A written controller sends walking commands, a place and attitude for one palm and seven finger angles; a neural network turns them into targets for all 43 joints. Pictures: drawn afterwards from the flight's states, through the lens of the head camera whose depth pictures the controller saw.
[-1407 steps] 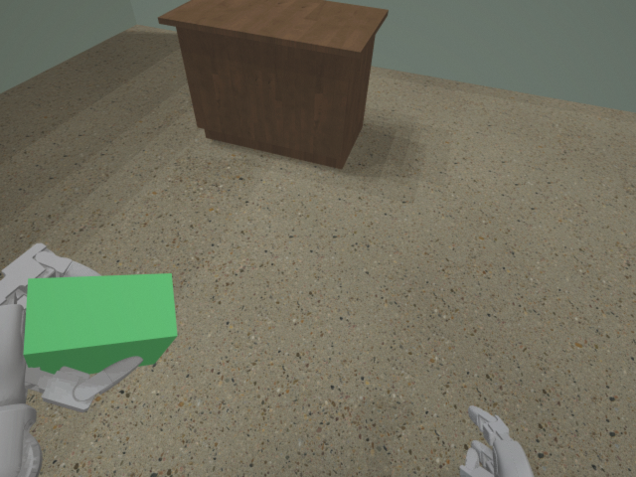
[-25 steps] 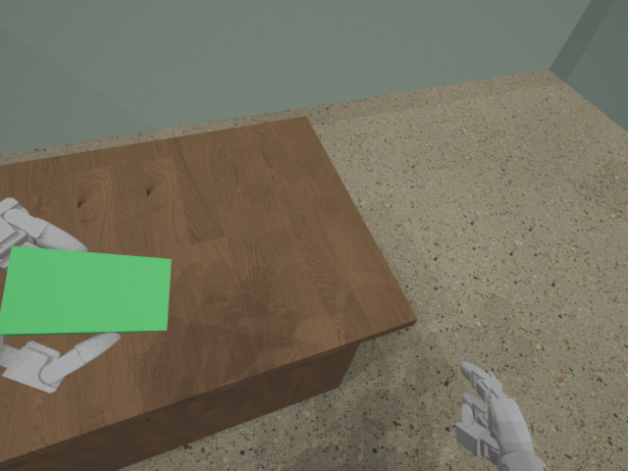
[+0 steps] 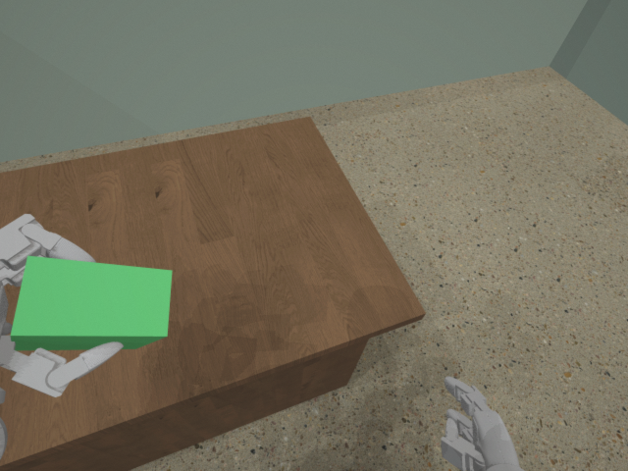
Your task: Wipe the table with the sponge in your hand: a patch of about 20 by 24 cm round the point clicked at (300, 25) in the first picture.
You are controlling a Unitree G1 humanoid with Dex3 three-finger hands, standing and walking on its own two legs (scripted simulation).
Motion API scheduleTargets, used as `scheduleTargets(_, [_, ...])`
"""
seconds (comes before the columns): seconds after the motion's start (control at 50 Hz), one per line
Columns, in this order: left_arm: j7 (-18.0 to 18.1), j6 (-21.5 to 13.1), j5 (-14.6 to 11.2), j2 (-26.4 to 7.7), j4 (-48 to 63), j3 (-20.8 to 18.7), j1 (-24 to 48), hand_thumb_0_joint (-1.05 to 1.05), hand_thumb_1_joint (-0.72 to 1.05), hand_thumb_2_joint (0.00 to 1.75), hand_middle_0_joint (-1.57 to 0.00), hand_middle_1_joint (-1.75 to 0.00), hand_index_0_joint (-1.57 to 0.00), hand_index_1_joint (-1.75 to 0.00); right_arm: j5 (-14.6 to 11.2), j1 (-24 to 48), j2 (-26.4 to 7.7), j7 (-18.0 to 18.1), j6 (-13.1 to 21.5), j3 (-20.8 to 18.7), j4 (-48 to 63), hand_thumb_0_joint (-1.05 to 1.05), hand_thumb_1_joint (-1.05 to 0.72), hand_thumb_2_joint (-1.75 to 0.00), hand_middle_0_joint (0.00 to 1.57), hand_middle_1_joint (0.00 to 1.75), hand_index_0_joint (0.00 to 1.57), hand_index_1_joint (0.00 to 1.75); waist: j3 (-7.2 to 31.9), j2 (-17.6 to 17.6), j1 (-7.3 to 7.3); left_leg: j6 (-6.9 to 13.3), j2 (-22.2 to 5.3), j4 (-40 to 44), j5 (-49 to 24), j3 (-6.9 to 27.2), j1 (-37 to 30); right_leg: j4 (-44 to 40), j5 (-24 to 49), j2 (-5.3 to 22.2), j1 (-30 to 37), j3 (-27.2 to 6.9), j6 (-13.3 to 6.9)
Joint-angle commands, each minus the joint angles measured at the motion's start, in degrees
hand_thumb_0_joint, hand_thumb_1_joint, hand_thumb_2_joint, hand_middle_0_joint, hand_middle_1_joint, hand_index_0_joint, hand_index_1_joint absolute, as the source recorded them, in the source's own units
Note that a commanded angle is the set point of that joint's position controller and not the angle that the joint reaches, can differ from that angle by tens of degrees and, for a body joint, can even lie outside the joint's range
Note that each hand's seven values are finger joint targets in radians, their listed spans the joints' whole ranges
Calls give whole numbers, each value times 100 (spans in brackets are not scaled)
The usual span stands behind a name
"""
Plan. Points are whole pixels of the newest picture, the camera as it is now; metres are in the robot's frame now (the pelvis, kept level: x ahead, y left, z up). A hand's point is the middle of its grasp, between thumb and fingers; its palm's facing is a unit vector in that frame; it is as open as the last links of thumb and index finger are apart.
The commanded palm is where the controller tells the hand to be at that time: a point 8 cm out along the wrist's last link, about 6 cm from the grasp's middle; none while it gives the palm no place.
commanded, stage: look again from close up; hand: left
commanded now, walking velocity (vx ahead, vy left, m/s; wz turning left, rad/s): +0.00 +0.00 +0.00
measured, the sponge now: (111, 311) +0.23 +0.22 +0.12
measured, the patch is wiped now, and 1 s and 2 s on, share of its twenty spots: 0.00 0.00 0.00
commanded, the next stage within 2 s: come to a stop and stand still in 0.34 s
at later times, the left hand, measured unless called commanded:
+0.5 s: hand (95, 331) +0.20 +0.22 +0.15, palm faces +0.32 -0.86 -0.39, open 10.2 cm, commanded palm +0.15 +0.25 +0.18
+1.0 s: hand (128, 331) +0.22 +0.20 +0.12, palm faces +0.17 -0.88 -0.44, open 10.2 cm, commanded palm +0.17 +0.26 +0.18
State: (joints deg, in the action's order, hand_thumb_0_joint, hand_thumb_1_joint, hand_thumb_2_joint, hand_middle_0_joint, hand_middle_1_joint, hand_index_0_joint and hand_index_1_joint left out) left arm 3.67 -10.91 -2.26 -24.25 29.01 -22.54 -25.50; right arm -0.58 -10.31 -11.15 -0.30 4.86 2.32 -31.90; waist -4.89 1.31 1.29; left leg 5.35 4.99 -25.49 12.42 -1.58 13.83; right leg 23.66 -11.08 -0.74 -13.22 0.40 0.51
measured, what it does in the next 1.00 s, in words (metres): stands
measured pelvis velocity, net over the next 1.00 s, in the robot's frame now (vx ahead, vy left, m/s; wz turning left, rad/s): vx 0.00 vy -0.02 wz -0.03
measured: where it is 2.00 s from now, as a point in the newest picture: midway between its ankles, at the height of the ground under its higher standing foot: outside the picture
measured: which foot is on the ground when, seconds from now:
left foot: down 0.00-1.00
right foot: down 0.00-1.00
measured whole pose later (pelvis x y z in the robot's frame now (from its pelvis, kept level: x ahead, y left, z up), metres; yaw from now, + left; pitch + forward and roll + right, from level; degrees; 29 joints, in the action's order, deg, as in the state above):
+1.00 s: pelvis +0.00 -0.02 +0.00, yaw -2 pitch +0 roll -1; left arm 0.7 -13.0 -1.1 -23.0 24.3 -17.5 -28.3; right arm -1.1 -14.4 -11.0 0.7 6.9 1.6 -34.1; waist -3.6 2.5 0.0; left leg 4.6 3.0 -26.6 13.2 -2.9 13.8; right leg 24.9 -11.3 -2.7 -13.8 -0.7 -1.1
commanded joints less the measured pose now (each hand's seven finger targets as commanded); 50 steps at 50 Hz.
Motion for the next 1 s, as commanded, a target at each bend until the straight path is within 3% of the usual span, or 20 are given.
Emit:
scheduleTargets(0.0, [103,-366,-118,-708,1105,-503,86,0,10,130,-120,-160,-120,-160,-45,352,-909,114,284,-403,889,0,-90,-90,20,30,20,30,1224,-414,-8,-698,-1157,699,-734,969,-202,-107,665,412,610,-193,-190])
scheduleTargets(0.12, [127,-404,-94,-798,1477,-421,315,0,10,130,-120,-160,-120,-160,-77,355,-896,178,376,-415,885,0,-90,-90,20,30,20,30,1315,-663,-27,-594,-1106,588,-867,950,-262,-106,861,458,717,-277,-208])
scheduleTargets(0.14, [167,-373,-88,-1051,1434,-648,238,0,10,130,-120,-160,-120,-160,-76,378,-934,190,371,-425,851,0,-90,-90,20,30,20,30,1363,-740,-14,-594,-1095,586,-937,962,-315,-109,891,462,715,-350,-221])
scheduleTargets(0.16, [132,-387,-125,-727,1410,-397,236,0,10,130,-120,-160,-120,-160,-76,359,-853,193,367,-393,862,0,-90,-90,20,30,20,30,1322,-664,-25,-602,-1092,566,-992,943,-281,-142,897,475,719,-281,-217])
scheduleTargets(0.24, [148,-345,-159,-951,1165,-605,102,0,10,130,-120,-160,-120,-160,-99,301,-928,226,379,-438,821,0,-90,-90,20,30,20,30,1259,-561,-50,-524,-1049,518,-881,973,-288,-295,925,527,636,-474,-253])
scheduleTargets(0.26, [114,-350,-190,-695,1133,-385,118,0,10,130,-120,-160,-120,-160,-104,305,-851,230,376,-411,834,0,-90,-90,20,30,20,30,1231,-581,-67,-516,-1053,503,-880,938,-311,-331,925,546,600,-455,-249])
scheduleTargets(0.36, [82,-308,-212,-606,861,-285,129,0,10,130,-120,-160,-120,-160,-108,302,-856,252,387,-401,830,0,-90,-90,20,30,20,30,1083,-407,-74,-425,-1065,595,-536,963,-259,-517,723,550,467,-534,-227])
scheduleTargets(0.54, [154,-270,-172,-872,1069,-355,498,0,10,130,-120,-160,-120,-160,-96,368,-902,282,438,-383,849,0,-90,-90,20,30,20,30,1008,-470,-67,-319,-1008,601,-50,1004,-197,-739,277,601,352,-708,-243])
scheduleTargets(0.6, [156,-278,-197,-751,1101,-288,437,0,10,130,-120,-160,-120,-160,-97,383,-863,290,461,-369,854,0,-90,-90,20,30,20,30,1105,-398,-59,-314,-1010,570,-159,1000,-236,-731,360,610,436,-688,-238])
scheduleTargets(0.62, [275,-927,783,-5400,2463,-3574,6492,0,10,130,-120,-160,-120,-160,162,-531,-911,251,748,-328,615,0,-90,-90,20,30,20,30,-192,357,-79,-266,-952,42,-273,391,666,-1127,196,369,-637,-584,481])
scheduleTargets(0.64, [205,-731,310,-3058,69,-2316,4969,0,10,130,-120,-160,-120,-160,-58,131,-634,266,623,-401,138,0,-90,-90,20,30,20,30,687,-1209,-80,-306,-1290,-96,-149,743,31,-464,-332,1051,-692,-574,-419])
scheduleTargets(0.66, [107,-684,147,-2020,184,-1507,3640,0,10,130,-120,-160,-120,-160,30,207,-615,185,563,-356,388,0,-90,-90,20,30,20,30,846,-814,-46,-388,-969,269,-141,818,18,-409,-188,628,-54,-639,-378])
scheduleTargets(0.68, [2,-614,6,-1465,-746,-1117,2729,0,10,130,-120,-160,-120,-160,16,237,-825,165,621,-471,514,0,-90,-90,20,30,20,30,1169,-799,44,-434,-814,169,55,608,-106,-501,27,592,239,-885,-337])
scheduleTargets(0.72, [-139,-645,-152,-785,-435,-521,1299,0,10,130,-120,-160,-120,-160,-113,-11,-793,3,585,-509,555,0,-90,-90,20,30,20,30,1544,-686,103,-339,-708,-37,18,465,-295,-556,189,748,428,-1109,-42])
scheduleTargets(0.74, [-203,-640,-242,-187,-308,-135,528,0,10,130,-120,-160,-120,-160,-164,48,-719,-117,589,-515,574,0,-90,-90,20,30,20,30,1697,-640,104,-313,-760,65,-194,476,-476,-394,474,674,525,-920,-10])
scheduleTargets(0.8, [-145,-584,-142,-247,627,93,13,0,10,130,-120,-160,-120,-160,-170,228,-740,-184,527,-426,750,0,-90,-90,20,30,20,30,1338,-45,118,-285,-919,379,57,553,-136,-430,49,528,466,-632,-16])
scheduleTargets(0.88, [92,-608,-53,-1153,758,-898,275,0,10,130,-120,-160,-120,-160,-101,421,-748,52,524,-375,843,0,-90,-90,20,30,20,30,1048,506,100,-323,-991,586,248,738,75,-388,-234,418,334,-527,-166])
scheduleTargets(0.92, [104,-724,-83,-1373,1021,-1162,725,0,10,130,-120,-160,-120,-160,-63,415,-719,161,556,-330,885,0,-90,-90,20,30,20,30,1049,173,42,-324,-974,572,112,819,132,-222,52,418,434,-606,-207])
scheduleTargets(0.94, [135,-789,-54,-1789,1394,-1427,1145,0,10,130,-120,-160,-120,-160,-50,462,-748,205,562,-313,858,0,-90,-90,20,30,20,30,1079,-213,16,-300,-1017,594,10,898,172,-46,291,395,521,-610,-208])
scheduleTargets(0.98, [100,-855,-79,-1482,1436,-1106,1338,0,10,130,-120,-160,-120,-160,-53,372,-680,245,635,-298,882,0,-90,-90,20,30,20,30,1228,-1162,33,-340,-1086,620,-334,953,103,235,597,370,709,-526,-237])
